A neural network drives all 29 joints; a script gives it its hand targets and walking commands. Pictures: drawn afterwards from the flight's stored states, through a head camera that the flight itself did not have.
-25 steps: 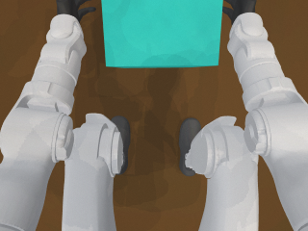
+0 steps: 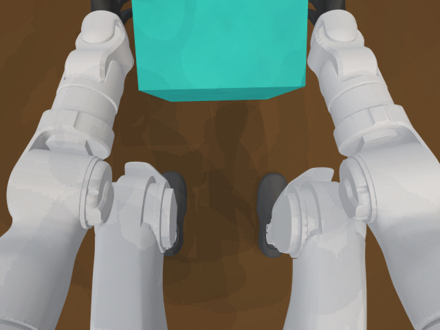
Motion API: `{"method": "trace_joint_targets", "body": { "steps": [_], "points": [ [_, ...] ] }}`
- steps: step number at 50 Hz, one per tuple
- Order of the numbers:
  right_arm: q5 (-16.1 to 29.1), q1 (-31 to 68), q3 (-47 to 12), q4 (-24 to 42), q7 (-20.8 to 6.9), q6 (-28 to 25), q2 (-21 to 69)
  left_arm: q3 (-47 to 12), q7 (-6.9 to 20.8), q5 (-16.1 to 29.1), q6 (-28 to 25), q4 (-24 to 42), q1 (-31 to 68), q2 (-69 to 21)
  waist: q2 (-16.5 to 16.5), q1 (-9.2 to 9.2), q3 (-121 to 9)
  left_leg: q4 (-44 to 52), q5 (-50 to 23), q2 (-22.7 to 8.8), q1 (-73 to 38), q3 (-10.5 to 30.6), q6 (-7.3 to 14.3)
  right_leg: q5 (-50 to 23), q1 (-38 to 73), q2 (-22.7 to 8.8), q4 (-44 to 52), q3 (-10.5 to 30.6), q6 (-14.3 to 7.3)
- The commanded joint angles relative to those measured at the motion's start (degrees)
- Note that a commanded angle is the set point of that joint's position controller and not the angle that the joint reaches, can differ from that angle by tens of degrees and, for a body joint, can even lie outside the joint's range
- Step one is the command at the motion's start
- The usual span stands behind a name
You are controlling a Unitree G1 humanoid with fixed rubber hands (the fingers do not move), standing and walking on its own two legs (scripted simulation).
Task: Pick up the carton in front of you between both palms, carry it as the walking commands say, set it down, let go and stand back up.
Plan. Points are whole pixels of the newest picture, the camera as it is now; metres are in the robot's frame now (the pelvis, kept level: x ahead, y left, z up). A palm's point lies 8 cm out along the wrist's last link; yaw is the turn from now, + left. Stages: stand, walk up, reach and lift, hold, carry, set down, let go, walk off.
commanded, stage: reach and lift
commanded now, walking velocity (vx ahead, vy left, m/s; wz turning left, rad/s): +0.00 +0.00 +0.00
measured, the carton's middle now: (218, 33) +0.53 +0.02 -0.22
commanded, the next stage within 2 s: none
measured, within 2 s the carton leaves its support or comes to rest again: neither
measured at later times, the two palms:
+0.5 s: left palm out of the picture +0.49 +0.17 +0.06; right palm out of the picture +0.50 -0.13 +0.06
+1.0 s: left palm out of the picture +0.45 +0.16 +0.22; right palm out of the picture +0.45 -0.14 +0.22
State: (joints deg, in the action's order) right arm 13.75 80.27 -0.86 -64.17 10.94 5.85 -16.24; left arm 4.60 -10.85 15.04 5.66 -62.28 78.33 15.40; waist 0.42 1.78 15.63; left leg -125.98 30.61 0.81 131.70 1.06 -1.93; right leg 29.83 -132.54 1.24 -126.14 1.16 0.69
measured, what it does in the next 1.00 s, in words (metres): rises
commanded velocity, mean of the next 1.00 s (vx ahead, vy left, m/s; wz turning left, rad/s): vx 0.00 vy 0.00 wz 0.00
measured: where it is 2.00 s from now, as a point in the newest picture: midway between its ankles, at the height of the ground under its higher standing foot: (220, 228)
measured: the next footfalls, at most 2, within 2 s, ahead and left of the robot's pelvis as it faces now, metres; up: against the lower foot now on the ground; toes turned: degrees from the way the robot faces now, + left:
none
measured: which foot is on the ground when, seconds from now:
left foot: down 0.00-1.00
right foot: down 0.00-1.00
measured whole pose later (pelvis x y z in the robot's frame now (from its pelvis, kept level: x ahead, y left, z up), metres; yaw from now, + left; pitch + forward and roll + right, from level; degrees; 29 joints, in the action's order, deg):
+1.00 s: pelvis +0.05 +0.00 +0.25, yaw +0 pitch +32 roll +0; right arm -10.9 37.4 21.4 -34.9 2.7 19.9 5.1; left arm 22.5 -2.2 -9.4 19.6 -34.7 37.0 -4.5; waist 0.1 0.9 -13.8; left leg -79.6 28.3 2.6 83.2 3.2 -1.4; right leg 28.1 -83.4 2.6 -79.6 2.6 0.8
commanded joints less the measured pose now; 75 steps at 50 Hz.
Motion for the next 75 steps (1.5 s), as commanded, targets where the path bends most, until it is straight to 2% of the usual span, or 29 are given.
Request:
{"method": "trace_joint_targets", "body": {
  "steps": [1,4,6,10,11,13,16,19,21,25,30,36,42,50,65,75],
  "points": [
    [2.0,34.6,-14.5,27.4,-13.7,-0.2,64.2,-17.5,15.9,1.8,0.3,26.7,36.7,-61.3,-3.3,0.53,-98.9,9.9,-23.8,7.6,-42.9,-7.1,0.4,-25.1,55.3,7.5,9.9,-5.4,-0.1],
    [-2.3,29.5,-12.0,28.0,-15.1,3.2,68.0,-17.5,17.6,-1.4,3.4,29.8,33.9,-65.6,-2.1,-0.99,-95.1,12.9,-19.3,8.4,-39.9,-7.0,0.4,-21.2,51.3,8.0,12.6,-5.9,-0.2],
    [-5.5,26.3,-9.7,26.8,-16.3,5.3,70.6,-16.0,18.8,-4.2,5.6,28.7,30.5,-68.5,-1.4,-1.31,-89.5,15.3,-14.8,8.6,-37.5,-6.8,0.5,-15.6,46.0,8.1,15.2,-6.0,-0.3],
    [-12.3,20.6,-3.3,21.8,-18.5,9.2,73.2,-7.7,19.7,-13.1,9.9,20.3,21.6,-71.9,-1.1,-0.25,-74.9,21.6,-5.1,8.6,-34.5,-5.8,1.6,-4.4,35.8,8.1,20.7,-5.7,-0.5],
    [-13.7,20.1,-1.7,20.5,-19.1,10.0,73.2,-5.5,19.8,-15.2,10.7,18.4,20.5,-71.8,-1.1,0.54,-72.6,23.0,-3.5,8.7,-34.0,-5.7,1.8,-2.4,34.8,8.2,22.2,-5.5,-0.6],
    [-16.1,19.9,1.0,18.7,-20.1,11.0,72.7,-1.7,20.4,-18.4,11.7,15.5,18.9,-71.3,-1.7,0.98,-69.2,25.4,-1.7,8.7,-33.8,-5.2,2.2,-0.2,33.2,8.3,24.6,-5.4,-0.6],
    [-17.4,20.2,1.8,19.0,-20.6,11.6,73.2,-0.2,20.6,-20.5,12.1,15.5,18.5,-71.8,-3.2,1.53,-71.7,28.2,-1.9,8.7,-36.5,-4.8,2.5,-0.3,35.8,8.7,27.9,-5.1,-0.2],
    [-18.3,18.2,1.4,19.5,-20.5,11.9,74.2,-2.2,21.1,-20.0,12.4,17.1,18.4,-73.4,-3.3,0.56,-76.3,30.5,-4.6,9.0,-40.0,-4.8,2.0,-3.4,40.5,9.0,30.4,-5.1,0.1],
    [-18.8,16.2,1.1,19.9,-20.5,12.0,74.7,-4.4,21.5,-18.9,12.8,18.5,18.1,-75.2,-1.9,-0.77,-78.7,32.0,-5.8,9.2,-42.0,-4.8,1.5,-5.0,43.4,9.1,32.0,-5.1,-0.1],
    [-18.6,12.4,-0.9,22.1,-20.7,12.6,76.3,-9.0,21.8,-17.0,13.9,21.9,15.6,-78.4,1.0,-2.19,-82.2,35.1,-8.9,9.3,-48.3,-4.5,0.4,-7.8,47.8,9.2,34.7,-5.1,-0.5],
    [-15.8,8.6,-6.5,26.4,-21.5,13.4,79.2,-13.6,21.7,-15.4,14.6,25.4,10.6,-80.3,1.8,-1.41,-84.7,38.6,-13.4,9.3,-55.1,-3.9,0.0,-11.8,53.5,9.3,38.0,-4.5,-0.2],
    [-13.7,3.8,-11.4,29.3,-21.4,14.0,81.7,-15.6,21.4,-15.4,14.7,26.6,3.5,-80.4,-0.9,0.09,-81.6,43.6,-14.5,9.5,-60.1,-3.0,0.5,-12.9,60.6,9.3,43.5,-3.5,0.7],
    [-15.1,-2.6,-11.4,28.7,-20.7,13.9,82.6,-15.3,21.8,-16.1,14.4,25.7,-2.4,-80.6,-2.3,-0.31,-74.5,49.5,-12.9,9.4,-64.0,-1.9,0.9,-11.7,67.2,9.0,50.2,-2.0,0.7],
    [-17.3,-11.5,-10.4,28.1,-20.4,13.0,83.0,-15.5,22.2,-17.2,13.7,25.6,-9.9,-81.2,-0.7,-1.29,-67.2,58.5,-13.9,8.9,-73.2,-0.1,1.3,-13.2,76.8,8.2,59.3,0.3,-0.1],
    [-17.4,-26.5,-14.4,32.1,-21.2,13.5,82.9,-19.0,21.9,-18.6,14.0,29.0,-25.5,-82.0,-0.4,-1.28,-54.3,77.2,-23.0,6.8,-96.9,3.7,2.1,-22.3,98.4,6.3,77.1,3.4,-0.7],
    [-16.8,-34.6,-16.7,36.9,-22.4,18.4,82.6,-21.8,22.7,-18.0,19.0,34.4,-33.8,-81.7,-0.1,-1.29,-44.2,90.1,-30.9,5.3,-113.0,4.4,2.0,-29.8,113.6,4.9,90.3,4.3,-0.8]
  ]
}}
